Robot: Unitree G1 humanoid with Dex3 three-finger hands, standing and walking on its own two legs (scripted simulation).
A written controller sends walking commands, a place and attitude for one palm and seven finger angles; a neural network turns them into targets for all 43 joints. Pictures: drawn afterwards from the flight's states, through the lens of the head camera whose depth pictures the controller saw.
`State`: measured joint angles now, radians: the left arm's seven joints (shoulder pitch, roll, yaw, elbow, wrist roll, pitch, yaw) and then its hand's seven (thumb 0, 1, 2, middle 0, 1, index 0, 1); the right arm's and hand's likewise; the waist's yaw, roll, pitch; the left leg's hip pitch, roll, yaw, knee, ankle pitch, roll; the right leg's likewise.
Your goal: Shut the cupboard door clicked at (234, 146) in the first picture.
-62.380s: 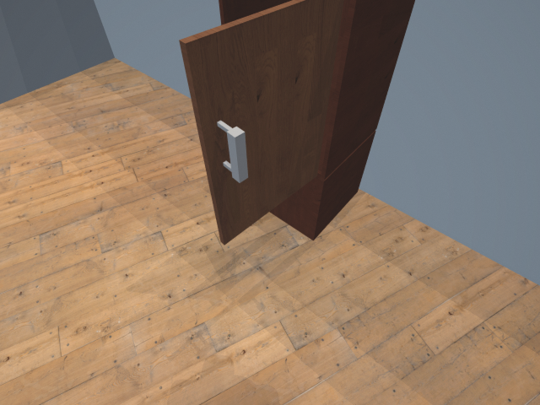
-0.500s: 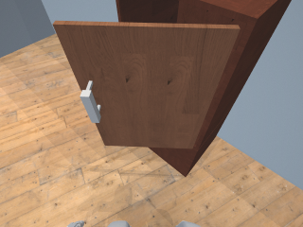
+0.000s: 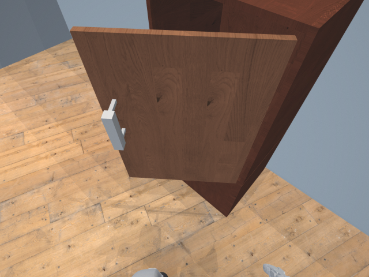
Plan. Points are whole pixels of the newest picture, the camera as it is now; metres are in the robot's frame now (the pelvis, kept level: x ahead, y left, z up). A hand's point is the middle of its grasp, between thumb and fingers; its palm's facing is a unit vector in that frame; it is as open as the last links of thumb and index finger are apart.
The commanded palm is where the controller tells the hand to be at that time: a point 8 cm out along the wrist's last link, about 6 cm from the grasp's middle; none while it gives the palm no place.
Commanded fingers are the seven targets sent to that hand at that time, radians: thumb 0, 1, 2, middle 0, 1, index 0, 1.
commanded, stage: come to a stop and stand still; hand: left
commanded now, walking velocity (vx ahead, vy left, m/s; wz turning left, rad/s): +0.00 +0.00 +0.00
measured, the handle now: (116, 125) +0.45 +0.23 +0.02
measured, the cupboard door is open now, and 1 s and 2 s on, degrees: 39 39 39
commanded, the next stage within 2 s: look again from close up in 0.56 s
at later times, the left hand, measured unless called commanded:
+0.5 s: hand out of the picture -0.02 +0.17 -0.17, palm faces +0.00 -0.98 -0.22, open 7.4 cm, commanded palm none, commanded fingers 0.00 0.90 0.90 -0.20 -0.30 -0.20 -0.30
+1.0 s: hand out of the picture -0.04 +0.18 -0.17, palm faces +0.01 -0.98 -0.22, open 7.4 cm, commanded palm none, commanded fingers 0.00 0.90 0.90 -0.20 -0.30 -0.20 -0.30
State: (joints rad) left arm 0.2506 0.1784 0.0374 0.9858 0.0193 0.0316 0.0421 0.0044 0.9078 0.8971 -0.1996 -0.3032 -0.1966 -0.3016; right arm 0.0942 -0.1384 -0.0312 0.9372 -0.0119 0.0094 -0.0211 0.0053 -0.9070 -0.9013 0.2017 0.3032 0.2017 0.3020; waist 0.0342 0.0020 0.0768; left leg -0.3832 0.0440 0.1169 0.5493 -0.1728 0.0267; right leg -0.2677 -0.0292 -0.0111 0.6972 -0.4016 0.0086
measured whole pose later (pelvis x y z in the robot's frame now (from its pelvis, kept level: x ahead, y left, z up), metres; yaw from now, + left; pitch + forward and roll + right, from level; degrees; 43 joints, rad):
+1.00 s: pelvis -0.03 -0.01 +0.01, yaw -1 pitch -2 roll -1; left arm 0.34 0.20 0.00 1.07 0.02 -0.01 0.02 0.01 0.90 0.90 -0.20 -0.30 -0.20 -0.30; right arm 0.23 -0.20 -0.02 1.05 -0.01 -0.01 -0.01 0.01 -0.90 -0.90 0.20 0.30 0.20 0.30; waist 0.01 0.00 0.02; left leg -0.34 0.01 0.01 0.46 -0.09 0.01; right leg -0.17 0.01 0.01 0.52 -0.31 0.00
